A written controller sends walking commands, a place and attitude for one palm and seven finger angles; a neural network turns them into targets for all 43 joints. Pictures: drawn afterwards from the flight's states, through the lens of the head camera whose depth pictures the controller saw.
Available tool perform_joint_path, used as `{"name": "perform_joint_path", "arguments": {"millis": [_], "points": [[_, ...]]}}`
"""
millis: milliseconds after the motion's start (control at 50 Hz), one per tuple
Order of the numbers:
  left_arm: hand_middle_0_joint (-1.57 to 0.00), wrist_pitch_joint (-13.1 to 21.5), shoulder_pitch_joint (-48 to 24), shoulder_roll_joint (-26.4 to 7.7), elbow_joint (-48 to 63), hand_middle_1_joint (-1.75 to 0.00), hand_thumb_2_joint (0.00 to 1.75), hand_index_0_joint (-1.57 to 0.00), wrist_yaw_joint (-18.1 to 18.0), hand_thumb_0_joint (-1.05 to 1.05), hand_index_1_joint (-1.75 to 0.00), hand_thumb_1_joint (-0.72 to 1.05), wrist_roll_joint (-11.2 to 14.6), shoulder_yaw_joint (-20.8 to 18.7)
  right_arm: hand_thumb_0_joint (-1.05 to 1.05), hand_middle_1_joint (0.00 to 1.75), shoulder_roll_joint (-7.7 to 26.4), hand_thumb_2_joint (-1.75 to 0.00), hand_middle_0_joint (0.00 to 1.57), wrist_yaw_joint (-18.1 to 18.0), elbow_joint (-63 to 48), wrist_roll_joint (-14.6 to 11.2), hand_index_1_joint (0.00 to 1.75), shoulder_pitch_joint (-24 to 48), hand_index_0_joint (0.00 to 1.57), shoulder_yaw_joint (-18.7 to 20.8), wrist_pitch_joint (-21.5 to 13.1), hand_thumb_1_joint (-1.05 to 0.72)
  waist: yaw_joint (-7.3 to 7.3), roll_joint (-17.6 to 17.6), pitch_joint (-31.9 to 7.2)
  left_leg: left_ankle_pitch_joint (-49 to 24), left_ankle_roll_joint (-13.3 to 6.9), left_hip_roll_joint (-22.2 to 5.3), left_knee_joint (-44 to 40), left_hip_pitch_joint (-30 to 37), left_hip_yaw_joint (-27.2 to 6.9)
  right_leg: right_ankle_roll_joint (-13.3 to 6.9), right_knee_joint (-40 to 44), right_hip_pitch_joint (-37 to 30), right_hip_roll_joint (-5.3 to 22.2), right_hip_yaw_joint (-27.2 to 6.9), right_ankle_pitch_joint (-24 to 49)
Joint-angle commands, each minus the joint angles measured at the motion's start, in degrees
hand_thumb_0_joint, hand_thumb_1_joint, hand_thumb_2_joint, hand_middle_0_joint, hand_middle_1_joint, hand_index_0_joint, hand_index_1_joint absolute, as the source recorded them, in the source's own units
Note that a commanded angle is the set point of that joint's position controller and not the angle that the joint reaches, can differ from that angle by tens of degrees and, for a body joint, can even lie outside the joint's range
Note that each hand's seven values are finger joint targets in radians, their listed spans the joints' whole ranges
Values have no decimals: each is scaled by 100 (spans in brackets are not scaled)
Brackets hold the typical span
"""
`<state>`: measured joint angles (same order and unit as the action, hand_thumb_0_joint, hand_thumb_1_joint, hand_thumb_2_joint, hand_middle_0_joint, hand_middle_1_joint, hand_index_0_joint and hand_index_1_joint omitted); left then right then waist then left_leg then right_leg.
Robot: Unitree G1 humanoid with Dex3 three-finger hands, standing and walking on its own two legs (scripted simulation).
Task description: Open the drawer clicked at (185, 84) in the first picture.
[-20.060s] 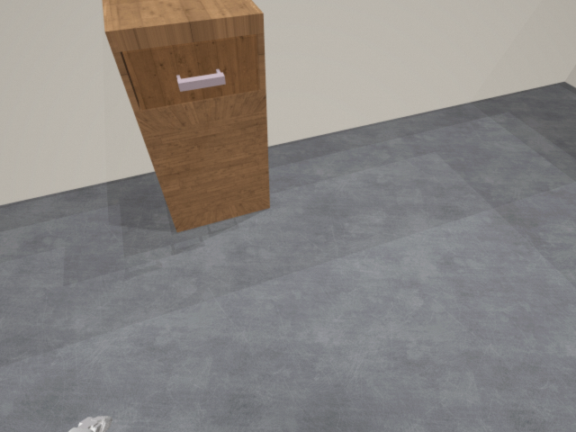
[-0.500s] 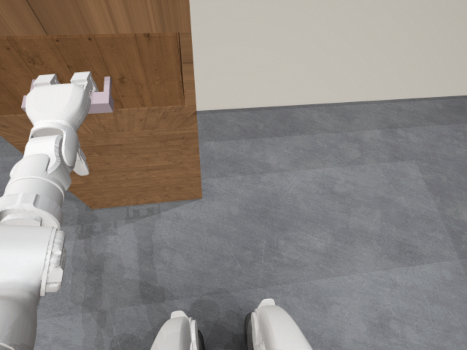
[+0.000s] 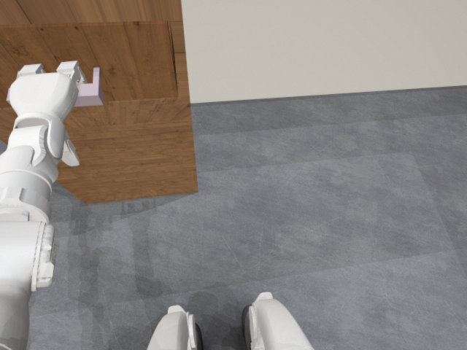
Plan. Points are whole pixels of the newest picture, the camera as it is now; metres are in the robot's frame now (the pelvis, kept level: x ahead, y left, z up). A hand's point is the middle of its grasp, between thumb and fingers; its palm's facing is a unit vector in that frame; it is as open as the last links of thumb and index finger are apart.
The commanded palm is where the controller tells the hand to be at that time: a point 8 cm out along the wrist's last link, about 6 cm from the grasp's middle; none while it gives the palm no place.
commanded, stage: close the thumb around the handle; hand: left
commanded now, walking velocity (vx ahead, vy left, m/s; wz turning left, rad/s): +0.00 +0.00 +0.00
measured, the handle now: (59, 85) +0.57 +0.26 +0.02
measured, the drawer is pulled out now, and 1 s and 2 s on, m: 0.00 0.02 0.15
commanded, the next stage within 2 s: pull the drawer open in 0.58 s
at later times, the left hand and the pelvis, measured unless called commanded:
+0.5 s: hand (63, 116) +0.52 +0.25 +0.00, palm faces -0.10 -0.02 -0.99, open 5.9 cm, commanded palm +0.52 +0.23 +0.05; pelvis +0.01 +0.01 +0.00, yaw +0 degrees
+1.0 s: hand (62, 129) +0.50 +0.25 +0.00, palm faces -0.09 -0.06 -0.99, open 5.9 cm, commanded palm +0.47 +0.24 +0.05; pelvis +0.02 +0.00 +0.02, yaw -1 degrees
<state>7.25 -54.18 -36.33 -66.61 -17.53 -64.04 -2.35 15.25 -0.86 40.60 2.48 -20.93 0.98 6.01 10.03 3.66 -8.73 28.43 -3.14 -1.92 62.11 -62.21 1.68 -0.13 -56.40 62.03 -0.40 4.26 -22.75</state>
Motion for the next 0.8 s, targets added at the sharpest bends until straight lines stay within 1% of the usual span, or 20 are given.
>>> {"name": "perform_joint_path", "arguments": {"millis": [0, 20, 40, 120, 160, 220, 260, 280, 320, 360, 380, 400, 440, 480, 520, 560, 620, 660, 740, 780], "points": [[-33, 53, -2014, -1590, 956, -124, 47, -33, -179, 0, -124, -11, 67, -357, 0, 30, 1081, -90, 20, -97, -123, 26, 30, -1161, 20, 345, 33, -90, 4, 502, -2852, -2767, 66, 146, -631, 2229, -436, -174, 481, -1465, -301, -125, 1690], [-33, 93, -2128, -1439, 1072, -125, 49, -33, -180, 0, -125, -5, 68, -276, 0, 30, 1050, -90, 20, -95, -123, 31, 30, -1160, 20, 364, 24, -90, 43, 559, -2921, -2878, 70, 133, -612, 2326, -440, -181, 468, -1411, -301, -115, 1730], [-34, 106, -2047, -1541, 1073, -125, 52, -34, -203, 0, -125, 0, 87, -383, 0, 30, 1074, -90, 20, -88, -116, 42, 30, -1178, 20, 377, 22, -90, 19, 547, -2937, -2890, 68, 126, -605, 2357, -425, -167, 488, -1443, -297, -122, 1753], [-35, 131, -1942, -1537, 1074, -128, 61, -35, -237, 0, -128, 23, 90, -411, 0, 30, 1074, -90, 20, -78, -113, 41, 30, -1142, 20, 367, 43, -90, -25, 512, -2868, -2948, 85, 121, -630, 2352, -448, -185, 458, -1431, -306, -104, 1755], [-36, 98, -1944, -1354, 1048, -129, 66, -36, -284, 0, -129, 34, 64, -279, 0, 30, 1056, -90, 20, -68, -108, 43, 30, -1155, 20, 390, 41, -90, 15, 615, -2845, -3024, 100, 114, -609, 2422, -441, -176, 472, -1332, -308, -101, 1765], [-37, 65, -1950, -1374, 1088, -131, 73, -37, -343, 0, -131, 51, 65, -350, 0, 30, 1071, -90, 20, -48, -79, 56, 30, -1166, 20, 405, 55, -90, -18, 574, -2942, -3253, 134, 82, -622, 2616, -512, -185, 443, -1282, -318, -66, 1776], [-38, 26, -2004, -1125, 1077, -132, 78, -38, -368, 0, -132, 62, 72, -182, 0, 30, 1050, -90, 20, -30, -69, 56, 30, -1180, 20, 435, 57, -90, 50, 607, -2874, -3277, 148, 64, -624, 2699, -521, -171, 487, -1199, -320, -50, 1737], [-38, -4, -1891, -1300, 1010, -133, 80, -38, -368, 0, -133, 68, 68, -313, 0, 30, 1080, -90, 20, -26, -68, 56, 30, -1177, 20, 411, 69, -90, -25, 561, -2844, -3231, 149, 74, -645, 2627, -518, -179, 484, -1268, -318, -54, 1720], [-39, -35, -2073, -1156, 1060, -134, 85, -39, -360, 0, -134, 79, 59, -185, 0, 30, 1056, -90, 20, -37, -68, 48, 30, -1166, 20, 420, 73, -90, 68, 497, -2822, -3255, 140, 71, -665, 2642, -526, -175, 501, -1283, -317, -53, 1765], [-40, -79, -1985, -1200, 962, -135, 90, -40, -348, 0, -135, 90, 52, -200, 0, 30, 1077, -90, 20, -30, -60, 43, 30, -1170, 20, 417, 82, -90, 43, 541, -2794, -3223, 153, 65, -680, 2687, -533, -174, 521, -1236, -317, -44, 1701], [-40, -94, -1991, -1262, 970, -135, 90, -40, -341, 0, -135, 90, 43, -240, 0, 30, 1077, -90, 20, -38, -64, 44, 30, -1170, 20, 406, 90, -90, 24, 518, -2785, -3254, 150, 68, -691, 2652, -522, -176, 510, -1287, -316, -44, 1737], [-40, -121, -2008, -1039, 878, -135, 90, -40, -321, 0, -135, 90, 40, -62, 0, 30, 1051, -90, 20, -39, -76, 38, 30, -1164, 20, 412, 92, -90, 91, 470, -2704, -3179, 145, 78, -696, 2638, -530, -175, 541, -1233, -325, -41, 1683], [-40, -69, -2148, -979, 1058, -135, 90, -40, -310, 0, -135, 90, 41, -31, 0, 30, 1036, -90, 20, -43, -65, 44, 30, -1189, 20, 435, 80, -90, 95, 696, -2825, -3389, 173, 46, -685, 2862, -559, -172, 534, -1146, -312, -39, 1712], [-40, -69, -2075, -942, 1038, -135, 90, -40, -287, 0, -135, 90, 71, -33, 0, 30, 1023, -90, 20, -39, -66, 51, 30, -1182, 20, 433, 79, -90, 88, 639, -2791, -3472, 172, 42, -672, 2869, -545, -176, 543, -1190, -323, -36, 1763], [-40, -24, -2064, -1084, 1088, -135, 90, -40, -259, 0, -135, 90, 141, -167, 0, 30, 1036, -90, 20, -50, -67, 59, 30, -1190, 20, 428, 76, -90, 69, 432, -2905, -3403, 132, 65, -675, 2768, -532, -170, 539, -1411, -319, -69, 1874], [-40, -16, -1998, -1075, 1014, -135, 90, -40, -214, 0, -135, 90, 154, -117, 0, 30, 1036, -90, 20, -63, -70, 44, 30, -1178, 20, 415, 72, -90, 98, 457, -2789, -3243, 120, 79, -691, 2665, -506, -165, 564, -1387, -314, -74, 1833], [-40, 24, -1946, -1185, 1085, -135, 90, -40, -223, 0, -135, 90, 130, -230, 0, 30, 1037, -90, 20, -60, -65, 54, 30, -1166, 20, 410, 71, -90, 29, 552, -2839, -3399, 131, 73, -686, 2725, -505, -179, 531, -1400, -313, -77, 1888], [-40, 29, -1925, -1061, 1004, -135, 90, -40, -240, 0, -135, 90, 120, -129, 0, 30, 1022, -90, 20, -58, -70, 55, 30, -1163, 20, 415, 73, -90, 66, 481, -2690, -3255, 122, 86, -687, 2612, -481, -174, 556, -1386, -317, -70, 1838], [-40, 94, -1277, -1176, 1249, -135, 90, -40, -247, 0, -135, 90, 164, -362, 0, 30, 1018, -90, 20, -25, -143, 59, 30, -1138, 20, 425, 102, -90, -214, 549, -3086, -3686, 137, 78, -718, 2827, -456, -182, 512, -1709, -319, -87, 2123], [-40, 116, -1015, -772, 1456, -135, 90, -40, -263, 0, -135, 90, 200, -165, 0, 30, 962, -90, 20, 10, -179, 49, 30, -1079, 20, 473, 105, -90, -238, 592, -3018, -3845, 154, 43, -758, 3004, -426, -176, 602, -1732, -326, -68, 2158]]}}
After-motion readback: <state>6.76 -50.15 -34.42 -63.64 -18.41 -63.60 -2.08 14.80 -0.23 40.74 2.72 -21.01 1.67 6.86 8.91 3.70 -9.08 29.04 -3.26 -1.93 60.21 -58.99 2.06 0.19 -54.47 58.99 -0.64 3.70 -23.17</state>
